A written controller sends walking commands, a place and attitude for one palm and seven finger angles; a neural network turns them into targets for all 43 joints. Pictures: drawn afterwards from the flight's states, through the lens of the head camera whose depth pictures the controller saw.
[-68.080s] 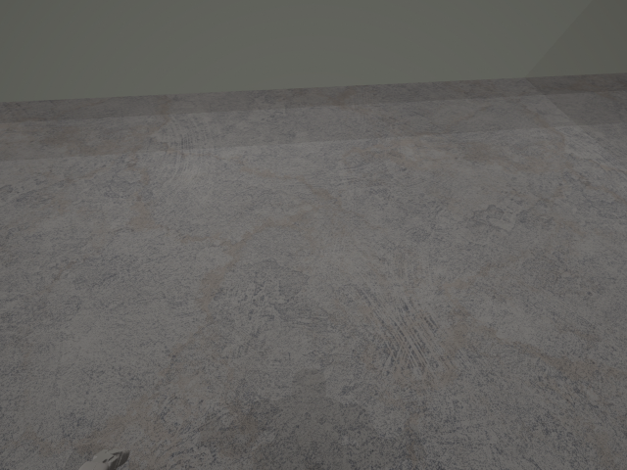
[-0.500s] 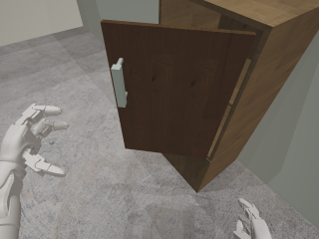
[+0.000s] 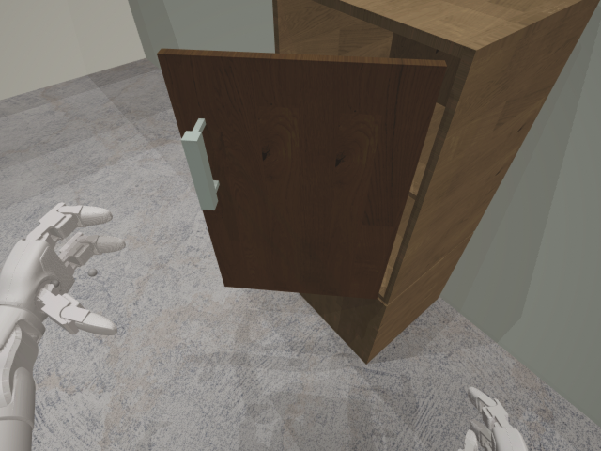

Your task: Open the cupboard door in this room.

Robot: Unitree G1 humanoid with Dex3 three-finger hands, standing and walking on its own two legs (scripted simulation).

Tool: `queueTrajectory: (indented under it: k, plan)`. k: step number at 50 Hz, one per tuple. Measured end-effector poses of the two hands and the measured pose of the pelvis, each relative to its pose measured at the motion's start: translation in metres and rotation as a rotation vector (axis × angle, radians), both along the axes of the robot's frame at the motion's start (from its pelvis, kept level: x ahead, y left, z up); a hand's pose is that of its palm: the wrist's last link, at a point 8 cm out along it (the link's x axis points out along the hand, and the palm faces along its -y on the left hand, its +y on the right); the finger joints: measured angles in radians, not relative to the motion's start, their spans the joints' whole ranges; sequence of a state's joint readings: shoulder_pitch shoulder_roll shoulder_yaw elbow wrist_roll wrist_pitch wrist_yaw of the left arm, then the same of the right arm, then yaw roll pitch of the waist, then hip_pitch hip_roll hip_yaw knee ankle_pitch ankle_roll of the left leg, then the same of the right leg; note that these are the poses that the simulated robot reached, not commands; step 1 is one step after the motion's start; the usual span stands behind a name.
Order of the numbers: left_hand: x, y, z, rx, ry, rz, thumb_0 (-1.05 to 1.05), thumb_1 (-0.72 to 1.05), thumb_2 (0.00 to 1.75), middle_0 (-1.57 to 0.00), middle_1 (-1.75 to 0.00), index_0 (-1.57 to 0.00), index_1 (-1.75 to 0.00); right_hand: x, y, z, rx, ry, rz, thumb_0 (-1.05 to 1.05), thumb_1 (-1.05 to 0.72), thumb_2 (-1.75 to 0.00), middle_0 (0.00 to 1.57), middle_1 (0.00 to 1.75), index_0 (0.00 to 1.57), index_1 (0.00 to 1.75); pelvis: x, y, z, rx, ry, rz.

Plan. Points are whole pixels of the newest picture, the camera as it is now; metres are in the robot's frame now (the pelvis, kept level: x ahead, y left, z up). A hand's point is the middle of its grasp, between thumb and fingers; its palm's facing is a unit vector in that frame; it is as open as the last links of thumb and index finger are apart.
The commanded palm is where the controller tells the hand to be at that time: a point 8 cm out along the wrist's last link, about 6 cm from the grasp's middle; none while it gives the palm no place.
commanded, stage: raise the hand with hooked fingers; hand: left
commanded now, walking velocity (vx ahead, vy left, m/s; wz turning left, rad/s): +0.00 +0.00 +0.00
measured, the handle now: (205, 165) +0.52 +0.19 +0.09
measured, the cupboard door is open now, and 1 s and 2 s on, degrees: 45 45 45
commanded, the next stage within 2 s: move the hooked fingers beside the handle in 0.06 s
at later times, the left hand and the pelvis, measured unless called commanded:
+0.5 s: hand (124, 238) +0.34 +0.25 +0.12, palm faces +0.00 -1.00 -0.06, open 14.0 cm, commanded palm +0.32 +0.31 +0.11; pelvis +0.01 -0.02 +0.00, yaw +0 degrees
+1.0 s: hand (138, 216) +0.39 +0.26 +0.11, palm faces -0.02 -1.00 -0.03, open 14.0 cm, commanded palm +0.37 +0.31 +0.11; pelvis +0.01 +0.00 +0.00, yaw -1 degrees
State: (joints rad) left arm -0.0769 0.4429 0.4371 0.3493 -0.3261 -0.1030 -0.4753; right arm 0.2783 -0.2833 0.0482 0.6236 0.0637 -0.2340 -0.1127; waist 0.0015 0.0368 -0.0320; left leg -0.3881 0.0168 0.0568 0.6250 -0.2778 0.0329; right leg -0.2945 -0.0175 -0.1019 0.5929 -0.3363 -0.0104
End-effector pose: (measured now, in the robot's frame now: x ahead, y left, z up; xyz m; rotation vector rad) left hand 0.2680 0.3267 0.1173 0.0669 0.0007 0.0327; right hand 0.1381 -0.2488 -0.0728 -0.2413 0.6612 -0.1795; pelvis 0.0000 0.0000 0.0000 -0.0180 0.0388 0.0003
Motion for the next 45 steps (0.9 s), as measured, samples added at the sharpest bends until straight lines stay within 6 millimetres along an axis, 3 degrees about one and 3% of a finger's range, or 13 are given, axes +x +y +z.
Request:
queueTrajectory:
  k: [15, 26, 31, 37, 45]
  plan:
    - [0.013, -0.018, -0.006, -0.017, 0.029, -0.002, -0.02, -0.5, 0.3, -0.3, -1.2, -0.3, -1.2, 0.01, -0.018, -0.006, 0.009, -0.005, -0.006, 0.01, -0.9, -0.9, 0.21, 0.3, 0.2, 0.3, 0.003, -0.018, -0.002, 0.01, 0.013, 0.003]
    - [0.058, -0.02, 0.003, -0.01, 0.012, -0.036, -0.02, -0.5, 0.3, -0.3, -1.2, -0.3, -1.2, -0.016, -0.036, -0.017, -0.01, 0.091, -0.068, 0.01, -0.9, -0.9, 0.21, 0.3, 0.2, 0.3, 0.006, -0.02, -0.004, 0.013, 0.046, -0.008]
    - [0.072, -0.019, -0.006, -0.033, 0.055, -0.037, -0.02, -0.5, 0.3, -0.3, -1.2, -0.3, -1.2, -0.031, -0.039, -0.021, -0.01, 0.138, -0.101, 0.01, -0.9, -0.9, 0.21, 0.3, 0.2, 0.3, 0.009, -0.017, -0.004, 0.016, 0.063, -0.02]
    - [0.076, -0.017, -0.009, -0.018, 0.022, -0.022, -0.02, -0.5, 0.3, -0.3, -1.2, -0.3, -1.2, -0.042, -0.035, -0.021, -0.015, 0.183, -0.119, 0.01, -0.9, -0.9, 0.21, 0.3, 0.2, 0.3, 0.012, -0.011, -0.004, 0.014, 0.07, -0.028]
    - [0.09, -0.012, -0.009, -0.037, 0.023, -0.037, -0.02, -0.5, 0.3, -0.3, -1.2, -0.3, -1.2, -0.042, -0.022, -0.022, -0.02, 0.207, -0.113, 0.01, -0.9, -0.9, 0.21, 0.3, 0.2, 0.3, 0.01, -0.002, -0.004, 0.004, 0.073, -0.017]
